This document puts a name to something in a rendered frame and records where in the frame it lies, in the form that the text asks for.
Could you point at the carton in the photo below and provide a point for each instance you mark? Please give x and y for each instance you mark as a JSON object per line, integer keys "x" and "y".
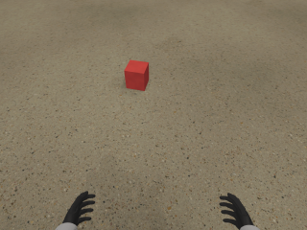
{"x": 137, "y": 75}

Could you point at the robot right hand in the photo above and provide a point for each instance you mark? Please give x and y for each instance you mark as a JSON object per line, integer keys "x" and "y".
{"x": 239, "y": 212}

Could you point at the robot left hand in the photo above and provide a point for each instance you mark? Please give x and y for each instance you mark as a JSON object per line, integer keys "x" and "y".
{"x": 75, "y": 211}

